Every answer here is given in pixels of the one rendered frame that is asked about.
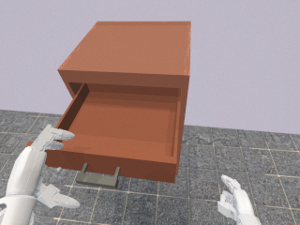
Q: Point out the handle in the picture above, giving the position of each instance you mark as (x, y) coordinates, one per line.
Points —
(97, 180)

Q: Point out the right robot hand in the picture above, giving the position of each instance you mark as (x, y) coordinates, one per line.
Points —
(235, 204)

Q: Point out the right robot forearm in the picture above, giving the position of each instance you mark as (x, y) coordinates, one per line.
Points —
(247, 219)

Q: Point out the left robot forearm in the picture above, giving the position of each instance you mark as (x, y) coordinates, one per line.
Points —
(17, 210)

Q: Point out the drawer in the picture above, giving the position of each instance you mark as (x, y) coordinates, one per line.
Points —
(128, 126)

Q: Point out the cabinet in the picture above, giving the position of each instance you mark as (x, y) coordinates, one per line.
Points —
(135, 53)

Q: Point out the left robot hand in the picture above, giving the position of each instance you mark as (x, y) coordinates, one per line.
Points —
(25, 175)

